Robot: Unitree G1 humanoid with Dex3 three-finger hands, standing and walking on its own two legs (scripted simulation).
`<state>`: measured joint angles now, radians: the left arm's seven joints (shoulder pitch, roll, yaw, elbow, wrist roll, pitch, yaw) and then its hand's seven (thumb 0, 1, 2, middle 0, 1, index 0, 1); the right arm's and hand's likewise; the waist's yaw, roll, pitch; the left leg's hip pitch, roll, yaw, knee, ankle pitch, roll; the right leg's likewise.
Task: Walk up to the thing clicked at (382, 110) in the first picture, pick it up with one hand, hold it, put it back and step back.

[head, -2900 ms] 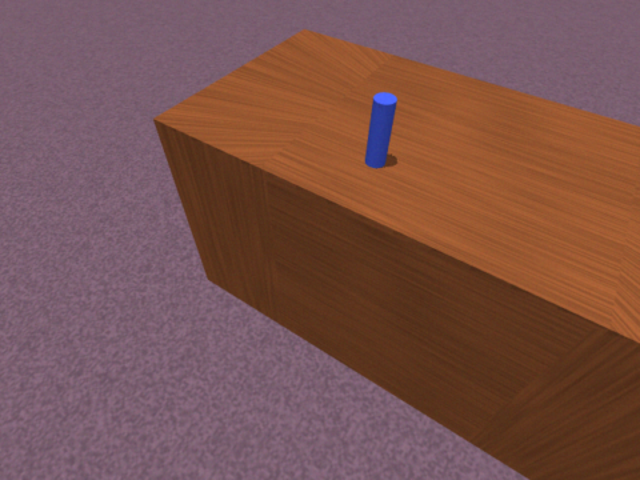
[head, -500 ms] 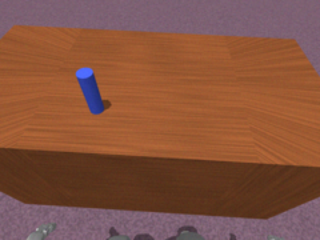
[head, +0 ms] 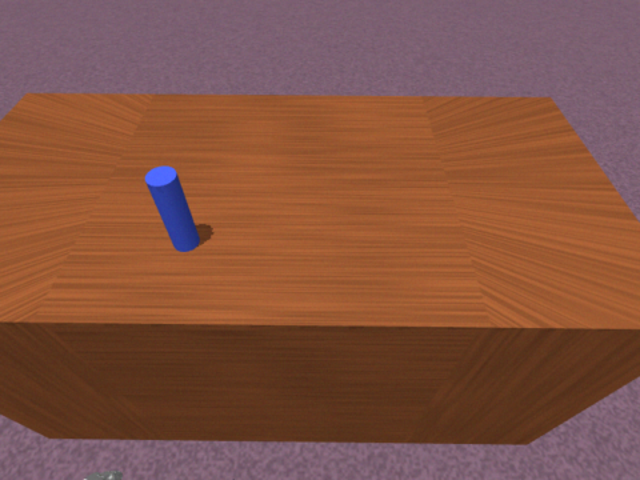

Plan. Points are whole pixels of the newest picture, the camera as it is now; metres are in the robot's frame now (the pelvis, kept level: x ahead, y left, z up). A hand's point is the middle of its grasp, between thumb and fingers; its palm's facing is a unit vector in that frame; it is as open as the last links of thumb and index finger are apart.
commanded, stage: walk up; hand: left
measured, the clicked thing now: (175, 212) +0.51 +0.25 +0.01
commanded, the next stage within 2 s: stand in 0.60 s
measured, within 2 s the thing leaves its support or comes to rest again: neither
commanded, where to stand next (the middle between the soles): +0.05 +0.01 m, yaw +3 degrees
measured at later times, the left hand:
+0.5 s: hand out of the picture +0.10 +0.26 -0.15, palm faces -0.04 -0.94 -0.33, open 7.4 cm
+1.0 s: hand out of the picture +0.11 +0.27 -0.14, palm faces -0.04 -0.94 -0.35, open 7.4 cm
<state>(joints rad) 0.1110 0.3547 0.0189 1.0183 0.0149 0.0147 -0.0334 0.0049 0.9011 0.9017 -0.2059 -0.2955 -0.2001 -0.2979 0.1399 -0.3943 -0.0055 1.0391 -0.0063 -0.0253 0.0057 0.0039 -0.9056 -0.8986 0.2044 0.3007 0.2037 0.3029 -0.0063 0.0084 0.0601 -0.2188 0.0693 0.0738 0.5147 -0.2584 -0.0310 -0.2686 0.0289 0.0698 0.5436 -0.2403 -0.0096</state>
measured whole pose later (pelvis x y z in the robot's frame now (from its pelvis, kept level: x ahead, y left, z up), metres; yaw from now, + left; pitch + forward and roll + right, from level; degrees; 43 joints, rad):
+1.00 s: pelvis +0.02 +0.02 +0.01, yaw +0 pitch -2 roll +0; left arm 0.08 0.35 0.00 1.12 0.01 -0.01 -0.01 0.00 0.90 0.90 -0.21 -0.30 -0.20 -0.30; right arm 0.10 -0.35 -0.01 1.14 -0.01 0.00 0.02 0.00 -0.91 -0.90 0.20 0.30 0.20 0.30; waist -0.02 0.00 0.05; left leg -0.09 0.04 0.08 0.32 -0.19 -0.02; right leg -0.13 0.00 0.08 0.34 -0.17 0.02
